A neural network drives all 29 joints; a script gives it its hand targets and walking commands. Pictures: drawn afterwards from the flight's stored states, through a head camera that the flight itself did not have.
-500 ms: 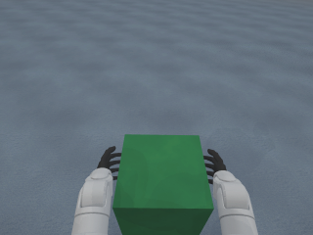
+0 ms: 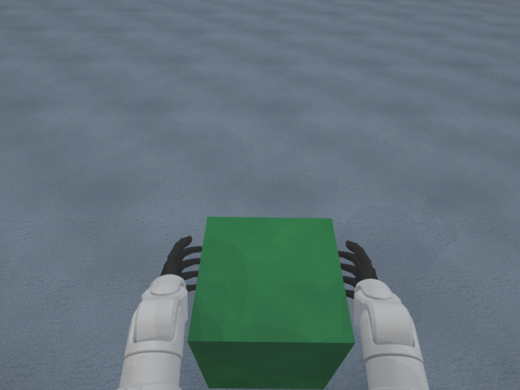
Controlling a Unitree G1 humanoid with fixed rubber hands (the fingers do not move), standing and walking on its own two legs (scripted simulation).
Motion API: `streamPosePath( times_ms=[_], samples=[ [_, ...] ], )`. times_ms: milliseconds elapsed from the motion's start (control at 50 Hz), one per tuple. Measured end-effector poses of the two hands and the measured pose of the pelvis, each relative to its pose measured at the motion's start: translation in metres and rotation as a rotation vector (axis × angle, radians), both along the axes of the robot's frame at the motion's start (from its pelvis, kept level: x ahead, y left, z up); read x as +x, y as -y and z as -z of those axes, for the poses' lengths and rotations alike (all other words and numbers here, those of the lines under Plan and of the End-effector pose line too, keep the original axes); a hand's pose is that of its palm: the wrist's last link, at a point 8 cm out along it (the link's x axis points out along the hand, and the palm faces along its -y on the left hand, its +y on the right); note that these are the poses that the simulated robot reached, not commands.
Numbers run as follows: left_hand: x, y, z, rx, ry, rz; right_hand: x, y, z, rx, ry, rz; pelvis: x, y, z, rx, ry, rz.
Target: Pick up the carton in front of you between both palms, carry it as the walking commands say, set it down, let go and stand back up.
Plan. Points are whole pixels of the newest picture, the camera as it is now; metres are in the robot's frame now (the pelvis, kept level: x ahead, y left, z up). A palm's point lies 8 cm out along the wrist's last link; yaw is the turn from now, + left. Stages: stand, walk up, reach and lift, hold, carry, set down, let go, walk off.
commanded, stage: carry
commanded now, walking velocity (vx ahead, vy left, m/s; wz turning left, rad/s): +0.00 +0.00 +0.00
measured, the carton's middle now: (267, 306) +0.30 +0.00 -0.04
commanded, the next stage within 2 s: hold in 0.48 s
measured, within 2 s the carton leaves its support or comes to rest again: neither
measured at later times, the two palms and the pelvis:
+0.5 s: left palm (180, 284) +0.29 +0.14 +0.04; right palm (372, 289) +0.29 -0.16 +0.04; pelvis +0.00 -0.01 +0.00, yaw +0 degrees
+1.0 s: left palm (190, 264) +0.32 +0.13 +0.05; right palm (381, 303) +0.26 -0.16 +0.05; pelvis +0.00 +0.05 +0.01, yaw -12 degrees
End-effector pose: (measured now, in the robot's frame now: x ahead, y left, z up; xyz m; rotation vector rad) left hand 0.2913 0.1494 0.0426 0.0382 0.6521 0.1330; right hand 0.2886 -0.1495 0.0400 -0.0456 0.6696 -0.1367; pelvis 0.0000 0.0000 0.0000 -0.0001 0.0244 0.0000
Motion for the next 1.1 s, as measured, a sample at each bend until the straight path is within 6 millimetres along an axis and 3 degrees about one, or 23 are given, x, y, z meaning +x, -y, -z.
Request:
streamPosePath(
  times_ms=[480,580,720,820,980,1100],
  samples=[
    [-0.001,0.010,0.000,0.002,0.001,0.001,-0.001,0.010,0.000,0.001,0.001,0.002,-0.002,0.010,0.001,0.002,0.004,0.002],
    [-0.004,0.016,0.000,0.010,-0.007,0.029,-0.010,0.016,0.000,-0.015,-0.009,0.012,-0.004,0.009,-0.009,0.009,0.086,0.073],
    [0.012,0.042,-0.004,0.007,-0.003,0.164,-0.035,0.038,-0.005,-0.013,-0.005,0.150,-0.005,-0.005,-0.013,-0.007,0.125,0.149],
    [0.020,0.042,-0.008,0.001,-0.002,0.210,-0.041,0.036,-0.010,-0.016,-0.005,0.199,-0.004,-0.020,-0.014,-0.011,0.137,0.189],
    [0.028,0.023,-0.007,-0.024,-0.013,0.200,-0.034,0.016,-0.012,-0.019,-0.016,0.206,-0.003,-0.042,-0.013,-0.013,0.144,0.208],
    [0.044,0.022,0.001,-0.058,-0.030,0.174,-0.018,0.015,-0.001,-0.006,-0.029,0.212,-0.006,-0.057,-0.007,-0.014,0.128,0.207]
  ],
)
